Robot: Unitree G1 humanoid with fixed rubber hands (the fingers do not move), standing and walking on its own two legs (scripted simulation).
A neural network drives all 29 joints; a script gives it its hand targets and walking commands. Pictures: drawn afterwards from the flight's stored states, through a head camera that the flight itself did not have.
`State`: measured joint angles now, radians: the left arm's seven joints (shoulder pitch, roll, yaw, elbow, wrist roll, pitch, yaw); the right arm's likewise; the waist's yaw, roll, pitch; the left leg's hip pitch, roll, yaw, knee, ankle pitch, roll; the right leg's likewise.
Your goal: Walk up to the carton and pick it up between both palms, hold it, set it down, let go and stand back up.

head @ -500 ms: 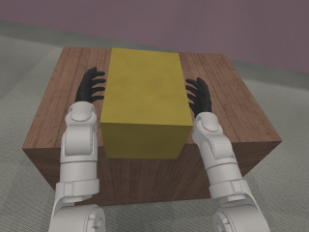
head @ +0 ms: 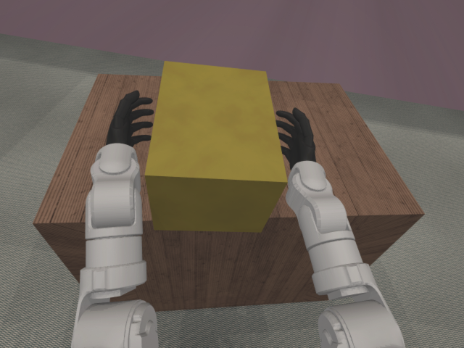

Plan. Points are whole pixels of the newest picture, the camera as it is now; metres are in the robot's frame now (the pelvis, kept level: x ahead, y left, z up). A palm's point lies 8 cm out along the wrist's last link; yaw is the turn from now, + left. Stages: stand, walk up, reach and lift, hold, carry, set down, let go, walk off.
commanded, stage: reach and lift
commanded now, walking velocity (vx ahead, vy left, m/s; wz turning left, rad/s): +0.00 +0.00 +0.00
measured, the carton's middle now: (212, 146) +0.42 +0.00 +0.12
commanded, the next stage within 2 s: hold in 0.34 s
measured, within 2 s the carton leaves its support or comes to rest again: neither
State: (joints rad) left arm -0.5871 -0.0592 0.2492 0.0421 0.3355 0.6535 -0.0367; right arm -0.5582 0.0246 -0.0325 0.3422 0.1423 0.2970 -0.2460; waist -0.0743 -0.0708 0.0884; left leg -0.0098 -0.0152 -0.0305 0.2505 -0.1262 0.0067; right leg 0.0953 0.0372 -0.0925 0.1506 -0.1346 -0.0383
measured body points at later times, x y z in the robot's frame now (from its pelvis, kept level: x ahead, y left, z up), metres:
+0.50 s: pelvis +0.00 -0.01 +0.00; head -0.01 +0.02 +0.45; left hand +0.38 +0.15 +0.18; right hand +0.38 -0.14 +0.16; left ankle +0.02 +0.11 -0.75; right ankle -0.02 -0.08 -0.75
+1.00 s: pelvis +0.00 -0.01 +0.00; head -0.02 +0.03 +0.45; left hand +0.37 +0.16 +0.19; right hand +0.37 -0.13 +0.18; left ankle +0.02 +0.11 -0.75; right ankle -0.02 -0.08 -0.75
